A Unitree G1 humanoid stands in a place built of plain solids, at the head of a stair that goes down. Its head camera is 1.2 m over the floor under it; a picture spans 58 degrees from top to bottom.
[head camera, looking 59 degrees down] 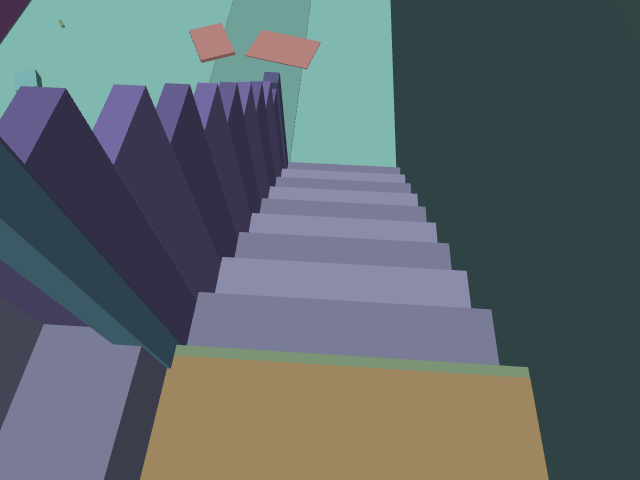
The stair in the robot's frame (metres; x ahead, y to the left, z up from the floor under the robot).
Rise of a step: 0.20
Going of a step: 0.25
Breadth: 1.02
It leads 4 degrees to the right of straight ahead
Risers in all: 10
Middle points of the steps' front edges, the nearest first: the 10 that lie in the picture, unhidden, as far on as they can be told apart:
0.35 -0.07 0.00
0.60 -0.08 -0.20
0.84 -0.10 -0.39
1.09 -0.11 -0.59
1.34 -0.13 -0.79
1.59 -0.15 -0.99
1.84 -0.16 -1.19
2.09 -0.18 -1.38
2.33 -0.19 -1.58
2.58 -0.21 -1.78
